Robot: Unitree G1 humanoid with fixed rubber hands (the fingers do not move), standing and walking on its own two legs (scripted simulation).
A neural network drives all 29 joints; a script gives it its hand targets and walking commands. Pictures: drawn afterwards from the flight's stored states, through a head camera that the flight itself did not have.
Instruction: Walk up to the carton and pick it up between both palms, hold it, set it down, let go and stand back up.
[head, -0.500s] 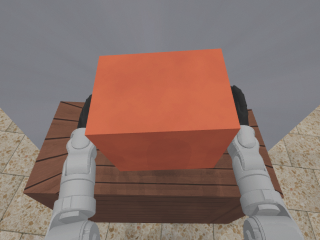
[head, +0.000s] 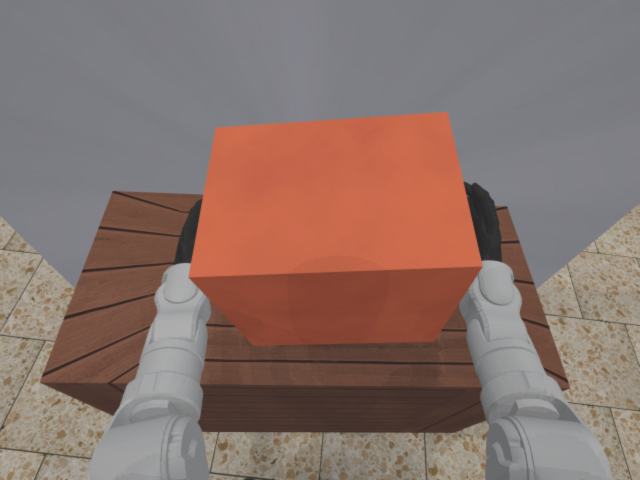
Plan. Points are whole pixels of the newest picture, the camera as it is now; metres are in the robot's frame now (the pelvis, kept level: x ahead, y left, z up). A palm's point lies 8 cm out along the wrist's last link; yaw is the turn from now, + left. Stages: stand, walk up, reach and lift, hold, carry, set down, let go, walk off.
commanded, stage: set down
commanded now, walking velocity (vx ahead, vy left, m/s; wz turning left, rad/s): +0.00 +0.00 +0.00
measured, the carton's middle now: (336, 245) +0.41 -0.01 +0.02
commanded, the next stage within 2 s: none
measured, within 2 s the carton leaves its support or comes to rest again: neither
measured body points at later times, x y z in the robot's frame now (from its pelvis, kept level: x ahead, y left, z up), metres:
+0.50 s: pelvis +0.01 -0.01 -0.01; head +0.15 +0.01 +0.42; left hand +0.41 +0.17 -0.05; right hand +0.43 -0.20 +0.00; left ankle +0.01 +0.14 -0.75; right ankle -0.07 -0.11 -0.75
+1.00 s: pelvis -0.02 +0.00 -0.02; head +0.14 +0.00 +0.41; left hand +0.41 +0.17 -0.06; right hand +0.42 -0.20 -0.01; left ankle +0.01 +0.14 -0.75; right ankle -0.07 -0.11 -0.75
